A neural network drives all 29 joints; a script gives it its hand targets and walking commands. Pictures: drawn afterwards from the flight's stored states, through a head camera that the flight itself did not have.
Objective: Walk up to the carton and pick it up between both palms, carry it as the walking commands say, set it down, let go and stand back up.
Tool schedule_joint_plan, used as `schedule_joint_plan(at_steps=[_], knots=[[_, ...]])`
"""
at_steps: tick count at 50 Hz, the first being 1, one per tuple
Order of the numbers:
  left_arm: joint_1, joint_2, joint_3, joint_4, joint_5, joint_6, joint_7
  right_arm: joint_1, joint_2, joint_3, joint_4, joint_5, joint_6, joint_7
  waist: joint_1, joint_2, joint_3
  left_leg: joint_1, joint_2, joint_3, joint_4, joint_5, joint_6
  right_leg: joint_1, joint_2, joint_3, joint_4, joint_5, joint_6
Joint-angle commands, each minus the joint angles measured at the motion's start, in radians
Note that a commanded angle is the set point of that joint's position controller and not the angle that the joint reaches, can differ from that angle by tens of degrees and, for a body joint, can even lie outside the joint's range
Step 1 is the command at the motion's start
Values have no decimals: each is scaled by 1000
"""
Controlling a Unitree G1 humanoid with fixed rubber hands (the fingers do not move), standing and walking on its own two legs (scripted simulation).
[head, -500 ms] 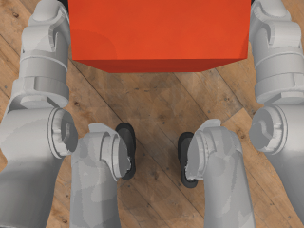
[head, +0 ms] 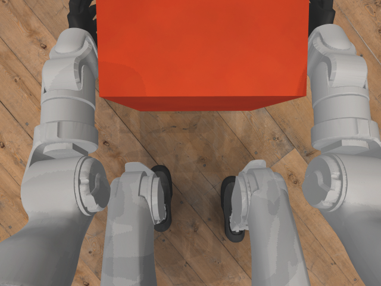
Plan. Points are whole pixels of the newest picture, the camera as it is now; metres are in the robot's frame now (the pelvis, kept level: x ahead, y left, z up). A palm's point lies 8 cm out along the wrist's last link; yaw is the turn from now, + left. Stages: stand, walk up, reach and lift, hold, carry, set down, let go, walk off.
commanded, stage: reach and lift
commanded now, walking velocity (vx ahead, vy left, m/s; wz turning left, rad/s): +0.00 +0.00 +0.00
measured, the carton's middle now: (198, 36) +0.56 +0.01 -0.16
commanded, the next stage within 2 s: none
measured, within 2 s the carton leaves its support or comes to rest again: neither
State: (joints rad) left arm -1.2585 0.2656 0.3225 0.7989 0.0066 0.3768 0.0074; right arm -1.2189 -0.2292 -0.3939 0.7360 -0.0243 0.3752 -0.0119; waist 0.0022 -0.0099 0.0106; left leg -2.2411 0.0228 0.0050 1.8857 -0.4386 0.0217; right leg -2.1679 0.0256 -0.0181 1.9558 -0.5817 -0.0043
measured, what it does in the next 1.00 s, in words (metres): rises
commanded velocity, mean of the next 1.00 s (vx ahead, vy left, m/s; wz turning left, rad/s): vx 0.00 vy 0.00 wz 0.00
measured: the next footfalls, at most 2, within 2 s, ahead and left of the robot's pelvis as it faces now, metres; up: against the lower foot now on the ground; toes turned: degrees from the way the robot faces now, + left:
none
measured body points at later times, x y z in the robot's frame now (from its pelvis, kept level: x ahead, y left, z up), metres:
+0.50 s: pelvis +0.00 +0.00 +0.05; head +0.30 +0.02 +0.39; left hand +0.53 +0.19 -0.03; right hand +0.53 -0.18 -0.02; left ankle +0.13 +0.12 -0.40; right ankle +0.09 -0.11 -0.40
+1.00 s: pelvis +0.01 +0.01 +0.12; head +0.28 +0.02 +0.48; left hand +0.51 +0.20 +0.05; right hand +0.51 -0.18 +0.06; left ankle +0.13 +0.12 -0.40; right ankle +0.09 -0.11 -0.40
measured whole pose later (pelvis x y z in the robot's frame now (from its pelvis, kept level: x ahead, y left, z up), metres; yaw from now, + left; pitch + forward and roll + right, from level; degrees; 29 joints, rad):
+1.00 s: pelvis +0.01 +0.01 +0.12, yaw +0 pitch +44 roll -1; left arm -0.98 0.11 0.43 0.63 0.15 0.43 -0.06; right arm -0.97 -0.12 -0.48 0.61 -0.14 0.42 0.09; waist 0.00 0.00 -0.16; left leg -1.87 0.01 0.01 1.47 -0.37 0.02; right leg -1.81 0.03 0.00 1.53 -0.49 0.01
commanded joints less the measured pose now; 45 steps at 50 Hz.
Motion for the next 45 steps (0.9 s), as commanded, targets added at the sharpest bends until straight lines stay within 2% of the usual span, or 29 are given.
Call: schedule_joint_plan(at_steps=[1,12,45], knots=[[-669,-988,-396,-164,-119,-27,-239,-681,968,464,-131,134,-13,279,1,26,-1230,865,-126,28,-106,315,5,433,101,-40,-228,306,4],[-646,-1015,-371,-171,-84,6,-256,-655,994,442,-135,108,19,302,-2,20,-1260,910,-133,32,-194,266,8,487,104,-44,-316,276,9],[-412,-1125,-394,-227,-22,30,-295,-426,1055,434,-166,56,34,360,-11,30,-1217,1158,-144,0,-475,290,6,675,120,-27,-580,312,7]])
